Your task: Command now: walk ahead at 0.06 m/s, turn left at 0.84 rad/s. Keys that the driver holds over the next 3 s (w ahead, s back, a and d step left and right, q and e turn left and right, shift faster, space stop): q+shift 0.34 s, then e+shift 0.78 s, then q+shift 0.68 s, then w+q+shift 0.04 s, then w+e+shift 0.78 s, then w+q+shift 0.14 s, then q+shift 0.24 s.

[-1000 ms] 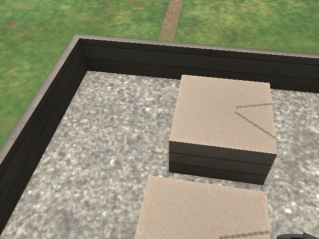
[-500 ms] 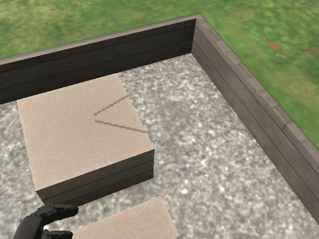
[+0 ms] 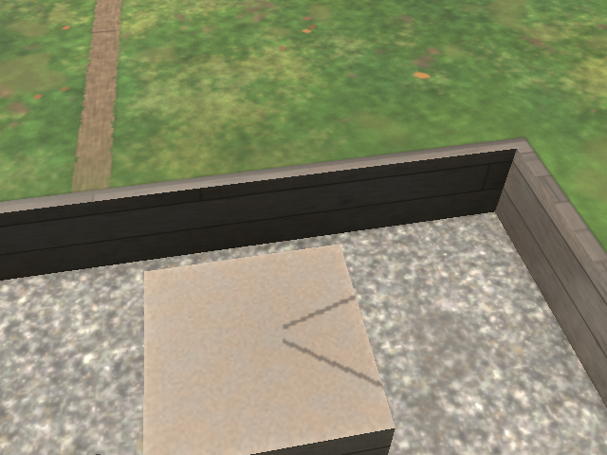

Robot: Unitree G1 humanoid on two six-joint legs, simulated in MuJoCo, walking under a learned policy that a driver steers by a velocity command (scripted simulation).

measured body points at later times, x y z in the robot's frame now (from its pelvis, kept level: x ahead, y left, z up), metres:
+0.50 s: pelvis +0.07 -0.04 +0.03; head +0.10 -0.03 +0.47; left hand +0.11 +0.24 -0.08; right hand +0.37 -0.20 -0.06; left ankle +0.06 +0.06 -0.68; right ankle +0.13 -0.09 -0.71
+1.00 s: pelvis +0.06 +0.03 +0.03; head +0.10 +0.04 +0.47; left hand +0.14 +0.35 -0.08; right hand +0.26 -0.22 -0.06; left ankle +0.07 +0.13 -0.71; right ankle +0.11 -0.09 -0.67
